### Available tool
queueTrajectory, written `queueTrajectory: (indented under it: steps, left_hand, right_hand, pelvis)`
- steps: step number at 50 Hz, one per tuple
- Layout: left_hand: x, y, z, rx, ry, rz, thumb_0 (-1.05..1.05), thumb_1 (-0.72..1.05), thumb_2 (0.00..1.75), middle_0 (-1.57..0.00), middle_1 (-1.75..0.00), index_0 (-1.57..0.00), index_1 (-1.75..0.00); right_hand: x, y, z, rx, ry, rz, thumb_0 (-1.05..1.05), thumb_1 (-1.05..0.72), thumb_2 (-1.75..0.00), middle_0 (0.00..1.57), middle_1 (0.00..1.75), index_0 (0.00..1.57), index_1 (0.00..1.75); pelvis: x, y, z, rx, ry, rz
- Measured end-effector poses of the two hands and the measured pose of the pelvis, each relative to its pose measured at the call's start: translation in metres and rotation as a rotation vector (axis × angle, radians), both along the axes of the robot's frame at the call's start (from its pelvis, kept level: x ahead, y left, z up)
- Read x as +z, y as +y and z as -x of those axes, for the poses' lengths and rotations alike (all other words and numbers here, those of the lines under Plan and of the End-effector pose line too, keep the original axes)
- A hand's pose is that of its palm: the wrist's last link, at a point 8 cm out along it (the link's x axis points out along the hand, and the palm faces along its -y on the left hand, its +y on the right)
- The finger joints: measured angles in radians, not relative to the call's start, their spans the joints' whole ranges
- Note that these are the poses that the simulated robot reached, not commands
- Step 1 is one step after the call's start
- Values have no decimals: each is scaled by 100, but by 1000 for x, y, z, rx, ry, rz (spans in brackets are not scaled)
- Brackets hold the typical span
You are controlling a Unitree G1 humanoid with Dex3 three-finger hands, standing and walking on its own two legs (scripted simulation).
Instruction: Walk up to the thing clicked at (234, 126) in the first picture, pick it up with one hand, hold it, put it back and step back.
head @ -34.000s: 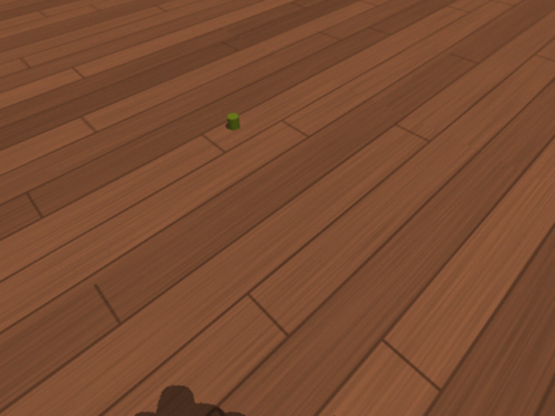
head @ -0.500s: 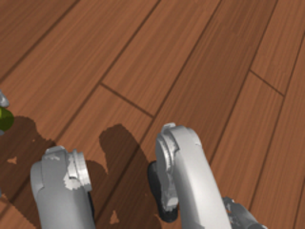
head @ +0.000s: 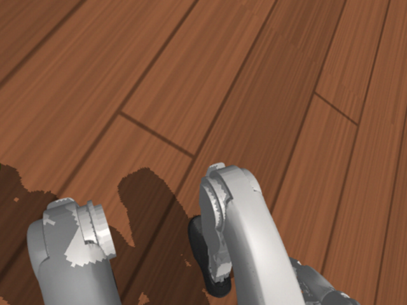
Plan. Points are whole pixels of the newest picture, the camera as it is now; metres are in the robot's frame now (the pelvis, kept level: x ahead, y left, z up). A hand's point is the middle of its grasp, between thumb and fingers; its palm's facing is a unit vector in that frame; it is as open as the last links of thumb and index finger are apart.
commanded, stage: rest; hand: left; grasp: from above
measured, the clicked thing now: out of the picture +0.41 +0.36 -0.24
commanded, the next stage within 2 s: open in 0.36 s
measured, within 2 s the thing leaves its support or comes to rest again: neither
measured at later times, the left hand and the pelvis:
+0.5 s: hand out of the picture +0.39 +0.35 -0.22, palm faces -0.44 -0.14 -0.89, open 9.3 cm; pelvis +0.00 +0.00 +0.00, yaw -1 degrees
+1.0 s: hand out of the picture +0.40 +0.34 -0.23, palm faces -0.42 -0.15 -0.90, open 13.2 cm; pelvis +0.00 +0.00 +0.00, yaw -2 degrees
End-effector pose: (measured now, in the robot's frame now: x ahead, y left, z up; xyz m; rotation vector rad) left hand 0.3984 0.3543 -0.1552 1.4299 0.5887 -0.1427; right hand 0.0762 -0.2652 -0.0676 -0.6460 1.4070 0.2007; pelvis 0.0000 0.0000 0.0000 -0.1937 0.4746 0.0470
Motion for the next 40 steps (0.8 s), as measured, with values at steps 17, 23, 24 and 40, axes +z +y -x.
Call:
queueTrajectory:
  steps: [17,23,24,40]
  left_hand:
    - [-7,-3,0,-20,-4,4,0,1,66,-62,-80,-70,-75]
    - [-7,-4,-1,-23,0,-5,0,0,66,-63,-79,-70,-74]
    - [-7,-4,-2,-23,0,-6,0,0,66,-63,-79,-71,-74]
    - [-12,-8,-3,-32,-9,2,0,-15,78,-38,-86,-41,-83]
  right_hand:
    - [5,5,5,45,20,-17,0,-91,-90,21,30,20,30]
    - [6,6,5,63,6,-29,0,-91,-90,21,30,20,30]
    - [6,6,5,66,5,-31,0,-91,-90,21,30,20,30]
    - [12,9,5,93,8,-39,0,-90,-90,21,30,20,30]
  pelvis:
    - [0,2,1,-7,-18,13]
    - [-1,2,2,-10,-29,16]
    - [-1,2,3,-10,-30,16]
    - [1,3,4,-13,-33,24]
